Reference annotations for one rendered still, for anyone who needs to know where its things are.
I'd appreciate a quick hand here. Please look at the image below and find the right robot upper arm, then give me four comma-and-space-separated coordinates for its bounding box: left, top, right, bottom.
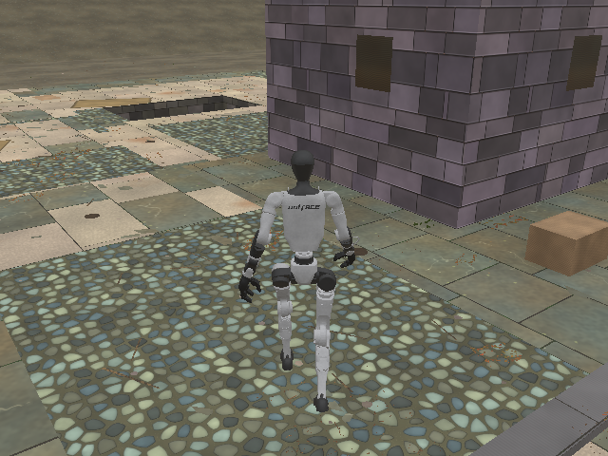
323, 191, 350, 241

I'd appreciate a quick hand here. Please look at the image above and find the robot right thigh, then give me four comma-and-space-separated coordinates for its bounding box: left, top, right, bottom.
313, 267, 336, 347

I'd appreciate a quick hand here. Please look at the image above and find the left robot hand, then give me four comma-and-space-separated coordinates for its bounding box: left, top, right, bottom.
238, 275, 261, 303

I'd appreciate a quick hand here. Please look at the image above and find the left robot forearm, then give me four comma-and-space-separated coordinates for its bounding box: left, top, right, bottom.
242, 230, 265, 278

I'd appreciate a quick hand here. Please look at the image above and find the robot torso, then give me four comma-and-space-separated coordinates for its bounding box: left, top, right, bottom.
281, 186, 326, 285

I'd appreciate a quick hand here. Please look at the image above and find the right robot forearm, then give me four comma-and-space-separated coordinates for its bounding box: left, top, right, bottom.
339, 226, 354, 256

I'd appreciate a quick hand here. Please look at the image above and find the right robot hand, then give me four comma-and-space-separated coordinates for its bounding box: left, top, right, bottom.
333, 251, 355, 268

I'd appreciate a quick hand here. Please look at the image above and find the left robot upper arm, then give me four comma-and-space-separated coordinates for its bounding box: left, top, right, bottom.
256, 191, 284, 245

